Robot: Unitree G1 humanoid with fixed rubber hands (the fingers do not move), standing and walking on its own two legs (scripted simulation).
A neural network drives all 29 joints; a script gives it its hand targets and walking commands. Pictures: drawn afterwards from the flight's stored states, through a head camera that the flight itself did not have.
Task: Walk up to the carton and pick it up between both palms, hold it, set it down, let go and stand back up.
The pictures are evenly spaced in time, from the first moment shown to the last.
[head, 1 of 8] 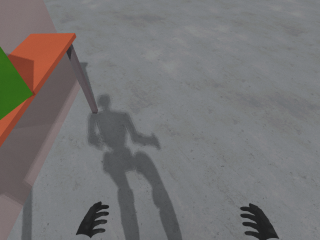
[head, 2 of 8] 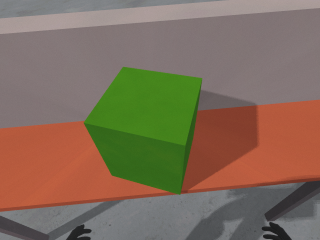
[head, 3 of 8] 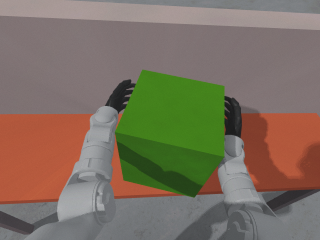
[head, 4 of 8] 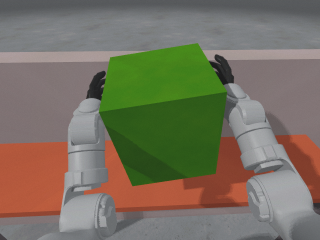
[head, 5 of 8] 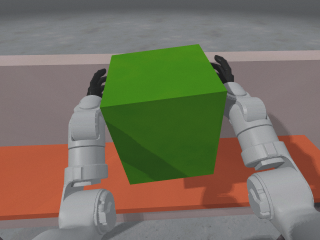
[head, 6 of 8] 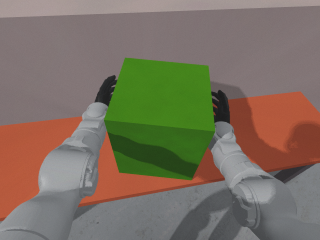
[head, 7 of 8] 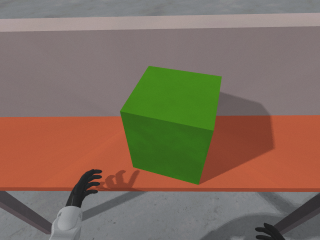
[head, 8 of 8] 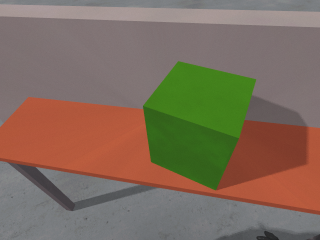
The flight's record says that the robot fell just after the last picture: no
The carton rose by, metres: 0.18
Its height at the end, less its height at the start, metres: +0.00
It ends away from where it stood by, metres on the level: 0.02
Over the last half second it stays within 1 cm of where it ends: yes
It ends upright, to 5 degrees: yes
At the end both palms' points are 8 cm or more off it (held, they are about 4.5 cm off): yes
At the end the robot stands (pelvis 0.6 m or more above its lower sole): yes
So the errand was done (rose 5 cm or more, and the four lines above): yes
